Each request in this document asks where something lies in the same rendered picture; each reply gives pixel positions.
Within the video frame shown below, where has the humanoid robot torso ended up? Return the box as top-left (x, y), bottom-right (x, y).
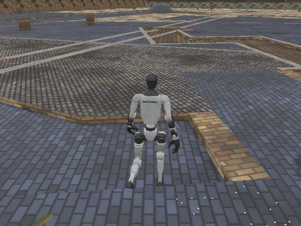
top-left (140, 94), bottom-right (162, 141)

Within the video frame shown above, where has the left robot shin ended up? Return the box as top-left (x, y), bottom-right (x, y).
top-left (129, 159), bottom-right (139, 183)

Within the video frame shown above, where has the left robot forearm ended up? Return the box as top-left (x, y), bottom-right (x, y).
top-left (127, 112), bottom-right (134, 128)

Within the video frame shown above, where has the robot left hand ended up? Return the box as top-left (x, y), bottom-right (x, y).
top-left (127, 126), bottom-right (138, 135)

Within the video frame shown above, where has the robot left upper arm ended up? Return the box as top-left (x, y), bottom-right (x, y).
top-left (129, 94), bottom-right (142, 119)

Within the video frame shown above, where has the robot right upper arm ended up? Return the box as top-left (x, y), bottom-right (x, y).
top-left (161, 95), bottom-right (172, 121)

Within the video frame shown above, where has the right robot forearm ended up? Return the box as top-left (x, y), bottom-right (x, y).
top-left (168, 114), bottom-right (178, 140)

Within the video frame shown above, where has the robot right hand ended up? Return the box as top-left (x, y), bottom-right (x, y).
top-left (169, 139), bottom-right (180, 154)

